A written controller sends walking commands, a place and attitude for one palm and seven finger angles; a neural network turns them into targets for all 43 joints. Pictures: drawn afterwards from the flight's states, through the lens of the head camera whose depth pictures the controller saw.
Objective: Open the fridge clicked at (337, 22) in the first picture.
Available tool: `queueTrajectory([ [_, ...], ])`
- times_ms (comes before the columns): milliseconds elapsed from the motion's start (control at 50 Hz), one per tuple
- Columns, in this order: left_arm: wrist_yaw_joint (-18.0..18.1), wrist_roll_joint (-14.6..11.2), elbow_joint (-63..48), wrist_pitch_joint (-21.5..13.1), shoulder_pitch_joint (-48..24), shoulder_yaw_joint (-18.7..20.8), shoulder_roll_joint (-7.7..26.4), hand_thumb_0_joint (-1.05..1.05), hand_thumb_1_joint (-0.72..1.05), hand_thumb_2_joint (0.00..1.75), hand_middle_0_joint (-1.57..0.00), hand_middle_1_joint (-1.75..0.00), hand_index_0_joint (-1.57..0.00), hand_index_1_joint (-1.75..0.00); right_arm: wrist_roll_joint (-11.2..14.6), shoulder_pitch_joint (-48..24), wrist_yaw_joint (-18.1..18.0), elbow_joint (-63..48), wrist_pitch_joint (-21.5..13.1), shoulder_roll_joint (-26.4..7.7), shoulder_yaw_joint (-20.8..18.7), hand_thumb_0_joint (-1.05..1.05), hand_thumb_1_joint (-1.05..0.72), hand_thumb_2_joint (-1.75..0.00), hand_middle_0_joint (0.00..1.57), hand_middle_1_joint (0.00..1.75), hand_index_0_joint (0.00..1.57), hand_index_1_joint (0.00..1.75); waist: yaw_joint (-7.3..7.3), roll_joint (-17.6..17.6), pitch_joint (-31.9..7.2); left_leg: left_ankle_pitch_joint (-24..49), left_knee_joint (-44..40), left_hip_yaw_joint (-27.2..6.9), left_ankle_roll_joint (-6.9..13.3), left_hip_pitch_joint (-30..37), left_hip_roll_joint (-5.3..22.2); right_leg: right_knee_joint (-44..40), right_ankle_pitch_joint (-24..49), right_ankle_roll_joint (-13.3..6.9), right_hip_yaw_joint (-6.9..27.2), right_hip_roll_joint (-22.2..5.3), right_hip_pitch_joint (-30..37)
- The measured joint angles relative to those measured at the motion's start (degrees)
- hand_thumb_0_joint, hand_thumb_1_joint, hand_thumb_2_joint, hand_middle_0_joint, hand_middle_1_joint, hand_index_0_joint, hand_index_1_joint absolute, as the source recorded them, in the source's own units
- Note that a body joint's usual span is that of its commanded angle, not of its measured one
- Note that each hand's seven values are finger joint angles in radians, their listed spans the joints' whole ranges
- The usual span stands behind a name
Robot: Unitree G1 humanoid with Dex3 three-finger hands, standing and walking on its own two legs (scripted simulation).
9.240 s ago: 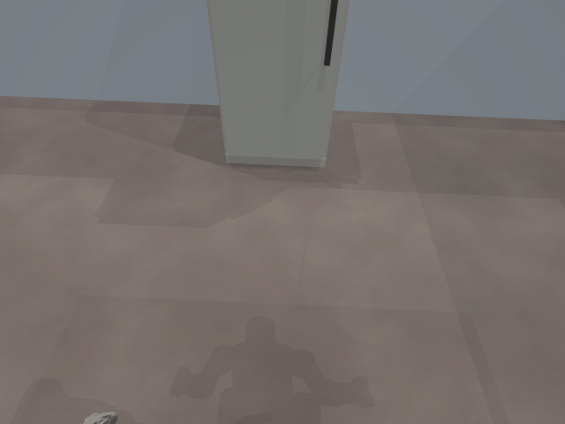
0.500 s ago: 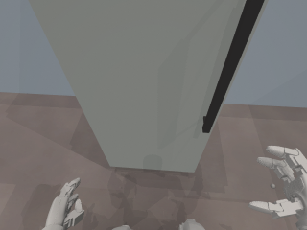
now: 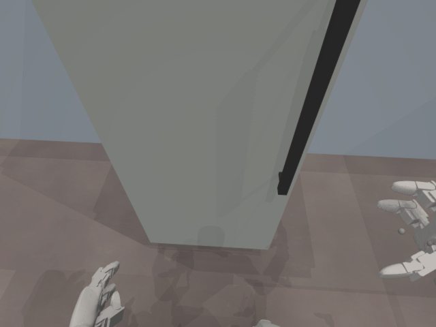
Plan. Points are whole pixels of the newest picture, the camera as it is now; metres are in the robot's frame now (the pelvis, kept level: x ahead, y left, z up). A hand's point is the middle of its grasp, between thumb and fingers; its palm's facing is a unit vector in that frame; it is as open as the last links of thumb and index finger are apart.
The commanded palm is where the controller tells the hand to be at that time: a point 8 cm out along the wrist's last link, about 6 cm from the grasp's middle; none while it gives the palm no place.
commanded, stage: raise the hand to about handle height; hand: right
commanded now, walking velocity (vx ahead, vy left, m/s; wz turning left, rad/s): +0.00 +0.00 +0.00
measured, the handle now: (304, 113) +0.49 -0.14 +0.14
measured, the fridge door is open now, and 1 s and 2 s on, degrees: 0 0 0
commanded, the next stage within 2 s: move the hooked fingers beside the handle in 0.44 s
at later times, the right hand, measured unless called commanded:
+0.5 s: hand (396, 234) +0.27 -0.26 +0.08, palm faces +0.04 +1.00 -0.03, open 14.0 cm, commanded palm +0.24 -0.31 +0.08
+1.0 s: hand (371, 206) +0.32 -0.24 +0.08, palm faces +0.01 +1.00 -0.02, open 14.0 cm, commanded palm +0.29 -0.29 +0.08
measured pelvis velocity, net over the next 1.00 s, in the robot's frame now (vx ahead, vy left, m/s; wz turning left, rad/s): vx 0.00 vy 0.01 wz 0.01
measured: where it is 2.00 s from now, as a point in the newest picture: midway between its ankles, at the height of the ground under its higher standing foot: outside the picture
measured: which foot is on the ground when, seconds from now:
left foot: down 0.00-1.00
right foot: down 0.00-1.00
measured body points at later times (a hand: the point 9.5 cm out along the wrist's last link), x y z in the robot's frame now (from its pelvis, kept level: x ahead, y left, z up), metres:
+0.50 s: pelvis +0.00 +0.00 +0.00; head +0.02 +0.00 +0.45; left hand +0.16 +0.25 -0.07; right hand +0.26 -0.32 +0.09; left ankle -0.01 +0.13 -0.70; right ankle +0.05 -0.11 -0.70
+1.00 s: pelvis +0.00 +0.01 +0.00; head +0.04 +0.00 +0.45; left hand +0.13 +0.27 -0.09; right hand +0.31 -0.30 +0.08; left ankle -0.01 +0.13 -0.70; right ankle +0.05 -0.11 -0.70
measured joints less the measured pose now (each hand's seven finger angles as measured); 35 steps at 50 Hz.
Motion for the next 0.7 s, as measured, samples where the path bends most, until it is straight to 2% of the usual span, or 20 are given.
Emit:
queueTrajectory([
  [180,-0.57,-0.09,-0.43,0.01,1.21,1.06,0.78,0.01,0.90,0.90,-0.21,-0.30,-0.20,-0.30,0.14,0.63,0.50,1.02,-0.19,0.60,0.02,-0.01,0.50,-0.30,0.30,1.20,0.30,1.20,0.60,0.29,-0.09,0.51,-0.61,-0.68,-0.05,0.01,-0.02,-1.14,0.54,-0.04,-0.69,-0.03,0.57],
  [340,-0.36,-0.04,-0.09,0.11,0.87,0.90,0.30,0.01,0.90,0.90,-0.21,-0.30,-0.20,-0.30,-0.26,1.11,-0.24,0.54,-1.84,1.51,0.04,-0.01,0.50,-0.30,0.30,1.20,0.30,1.20,0.41,0.46,0.18,0.42,-0.33,-0.60,0.12,0.13,-0.16,-0.95,0.55,0.11,-0.54,-0.15,0.71],
  [560,-0.14,-0.19,-0.31,-0.13,-0.01,0.21,-0.19,0.01,0.90,0.90,-0.21,-0.30,-0.20,-0.30,0.10,0.24,0.53,1.72,-1.21,1.12,0.20,-0.01,0.50,-0.30,0.30,1.20,0.30,1.20,-0.02,-0.22,0.01,0.48,-0.26,-0.42,0.29,0.22,-0.14,-1.19,0.89,0.29,-0.32,-0.08,0.85],
  [700,0.48,-0.17,0.11,-0.03,-0.35,0.08,0.24,0.01,0.90,0.90,-0.21,-0.30,-0.20,-0.30,-0.63,-3.63,0.45,5.13,-1.33,1.18,0.90,-0.01,0.50,-0.30,0.30,1.20,0.30,1.20,-0.28,-0.08,0.49,0.24,0.51,-0.02,0.44,-0.51,-0.10,-0.54,0.93,0.41,0.15,-0.01,-0.04],
])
